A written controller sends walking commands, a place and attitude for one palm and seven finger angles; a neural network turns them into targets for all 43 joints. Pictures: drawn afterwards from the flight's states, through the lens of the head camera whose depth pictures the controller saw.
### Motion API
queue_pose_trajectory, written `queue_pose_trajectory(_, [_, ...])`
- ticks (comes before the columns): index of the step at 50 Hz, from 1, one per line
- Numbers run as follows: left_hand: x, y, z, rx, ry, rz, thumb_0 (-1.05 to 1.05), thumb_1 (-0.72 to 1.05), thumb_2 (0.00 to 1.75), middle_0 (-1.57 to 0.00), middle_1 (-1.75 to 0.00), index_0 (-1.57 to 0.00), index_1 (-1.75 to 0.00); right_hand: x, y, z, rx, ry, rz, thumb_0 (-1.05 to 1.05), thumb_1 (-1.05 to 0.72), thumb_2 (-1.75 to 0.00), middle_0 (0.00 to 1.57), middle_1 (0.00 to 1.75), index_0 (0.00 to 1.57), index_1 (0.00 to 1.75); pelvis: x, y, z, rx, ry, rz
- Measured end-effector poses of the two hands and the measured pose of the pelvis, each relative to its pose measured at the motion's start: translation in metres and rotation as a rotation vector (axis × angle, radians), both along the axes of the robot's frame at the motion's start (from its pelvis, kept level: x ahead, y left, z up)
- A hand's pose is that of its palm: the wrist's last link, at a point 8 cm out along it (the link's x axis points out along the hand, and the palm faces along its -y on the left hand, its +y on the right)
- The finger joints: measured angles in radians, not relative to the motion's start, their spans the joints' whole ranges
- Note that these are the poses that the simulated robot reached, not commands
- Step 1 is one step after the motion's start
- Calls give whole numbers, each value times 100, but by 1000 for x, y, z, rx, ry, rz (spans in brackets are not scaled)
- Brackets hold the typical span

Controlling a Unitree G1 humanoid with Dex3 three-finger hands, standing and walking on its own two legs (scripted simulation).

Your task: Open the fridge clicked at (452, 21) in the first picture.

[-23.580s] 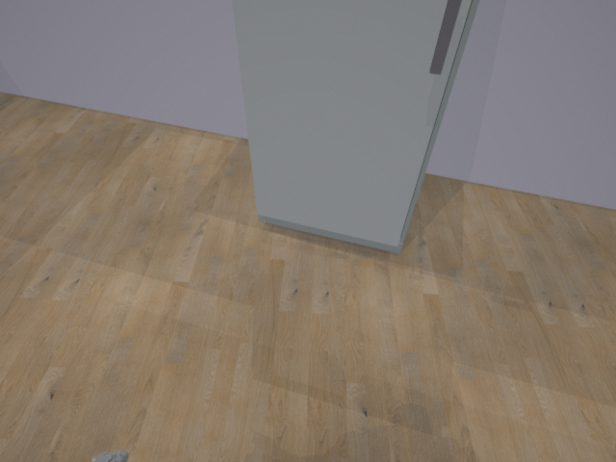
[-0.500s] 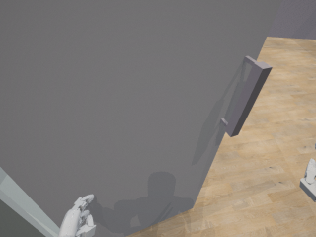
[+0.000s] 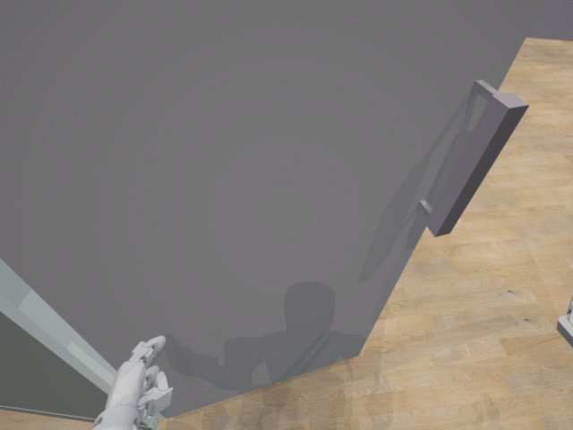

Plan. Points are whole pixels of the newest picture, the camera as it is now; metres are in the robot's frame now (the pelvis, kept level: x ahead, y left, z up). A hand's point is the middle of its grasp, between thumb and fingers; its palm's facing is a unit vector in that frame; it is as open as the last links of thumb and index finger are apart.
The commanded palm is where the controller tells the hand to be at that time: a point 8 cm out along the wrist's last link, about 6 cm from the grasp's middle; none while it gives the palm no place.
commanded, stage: step back with the hand held close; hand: right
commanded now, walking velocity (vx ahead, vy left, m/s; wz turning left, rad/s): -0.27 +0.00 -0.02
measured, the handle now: (457, 165) +0.43 -0.22 +0.17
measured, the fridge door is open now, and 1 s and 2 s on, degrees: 66 66 66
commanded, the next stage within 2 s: stop stepping back and stand still in 1.12 s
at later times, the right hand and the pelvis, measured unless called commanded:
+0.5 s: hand out of the picture +0.14 -0.28 +0.16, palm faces +0.44 +0.80 -0.40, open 7.4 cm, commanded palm +0.08 -0.32 +0.18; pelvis -0.06 -0.02 -0.02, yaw -1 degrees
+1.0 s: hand out of the picture +0.10 -0.30 +0.16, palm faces +0.37 +0.82 -0.43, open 7.4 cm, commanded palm +0.02 -0.34 +0.18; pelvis -0.12 -0.04 -0.01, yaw +0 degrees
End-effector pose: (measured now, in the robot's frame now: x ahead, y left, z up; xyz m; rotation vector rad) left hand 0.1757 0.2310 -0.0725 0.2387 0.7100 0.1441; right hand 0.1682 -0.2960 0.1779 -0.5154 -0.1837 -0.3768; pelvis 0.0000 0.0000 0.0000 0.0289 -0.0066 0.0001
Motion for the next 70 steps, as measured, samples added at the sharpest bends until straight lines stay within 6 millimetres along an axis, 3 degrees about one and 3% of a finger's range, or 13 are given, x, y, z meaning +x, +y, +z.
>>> queue_pose_trajectory(5, [-20,-3,1,19,27,41,1,91,90,-20,-30,-21,-31,-12,-6,-9,-27,59,46,2,-89,-90,21,30,21,30,-11,-9,-2,-3,14,4])
queue_pose_trajectory(12, [-44,-18,-6,17,37,0,1,91,90,-20,-30,-20,-30,-42,-21,2,-82,-4,1,2,-89,-90,22,30,22,30,-31,-13,-6,1,8,-13])
queue_pose_trajectory(18, [-57,-25,-14,-6,34,-30,1,91,89,-20,-30,-20,-30,-63,-21,2,-61,-57,-43,2,-89,-90,21,30,21,30,-46,-10,-9,13,6,-23])
queue_pose_trajectory(27, [-78,-19,-9,53,20,-2,1,91,89,-21,-30,-20,-30,-67,-21,-7,-18,-133,30,2,-89,-90,21,30,21,30,-61,-19,-17,27,-10,-19])
queue_pose_trajectory(32, [-88,-22,0,50,-11,7,1,91,89,-20,-30,-20,-30,-75,-32,5,-96,-143,31,2,-89,-90,22,30,22,30,-71,-21,-14,43,-1,-28])
queue_pose_trajectory(37, [-96,-25,-3,37,3,-24,1,91,90,-20,-30,-20,-30,-89,-31,12,-118,-141,35,2,-89,-90,21,30,21,30,-82,-21,-11,55,11,-16])
queue_pose_trajectory(43, [-107,-28,-4,63,24,-3,1,91,89,-21,-30,-20,-30,-94,-30,-1,-47,-160,78,1,-89,-90,21,30,21,30,-89,-31,-16,32,10,-9])
queue_pose_trajectory(48, [-120,-40,5,68,-1,7,1,91,89,-20,-30,-20,-30,-98,-42,-4,-41,-141,95,1,-89,-90,21,30,22,30,-112,-38,-13,21,6,2])
queue_pose_trajectory(54, [-148,-51,13,17,-29,-18,1,91,89,-20,-30,-20,-30,-130,-38,16,-81,-128,126,2,-89,-90,21,30,21,30,-137,-40,-3,54,17,14])
queue_pose_trajectory(59, [-171,-48,-1,8,-27,-23,1,90,89,-21,-30,-20,-30,-163,-35,23,-141,-155,137,2,-89,-90,21,30,22,30,-160,-40,-12,67,-4,2])
queue_pose_trajectory(64, [-203,-46,1,39,38,21,1,91,89,-21,-30,-20,-30,-183,-49,9,-54,-191,86,1,-89,-90,22,30,22,30,-180,-48,-10,6,-13,8])
queue_pose_trajectory(70, [-238,-55,5,80,-15,56,1,91,90,-20,-30,-20,-30,-208,-70,-9,-37,-172,73,1,-89,-90,21,30,21,30,-217,-67,-19,-28,-34,3])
